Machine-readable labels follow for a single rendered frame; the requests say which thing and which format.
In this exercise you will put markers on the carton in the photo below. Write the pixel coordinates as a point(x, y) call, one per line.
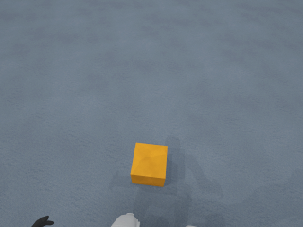
point(149, 164)

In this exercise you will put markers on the robot left hand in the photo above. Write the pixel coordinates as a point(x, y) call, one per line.
point(43, 221)

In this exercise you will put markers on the robot left thigh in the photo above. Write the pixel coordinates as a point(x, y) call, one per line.
point(126, 221)

